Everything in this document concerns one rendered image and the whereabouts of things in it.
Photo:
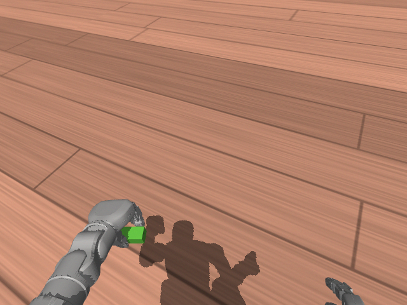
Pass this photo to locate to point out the left robot arm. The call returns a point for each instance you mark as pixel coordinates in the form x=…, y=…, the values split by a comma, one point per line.
x=79, y=269

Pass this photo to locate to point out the small box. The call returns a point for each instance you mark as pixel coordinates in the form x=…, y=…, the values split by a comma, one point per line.
x=134, y=234

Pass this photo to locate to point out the left robot hand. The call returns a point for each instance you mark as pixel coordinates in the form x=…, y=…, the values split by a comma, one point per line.
x=117, y=213

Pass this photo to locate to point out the right robot hand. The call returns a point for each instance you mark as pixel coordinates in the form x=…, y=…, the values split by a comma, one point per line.
x=343, y=292

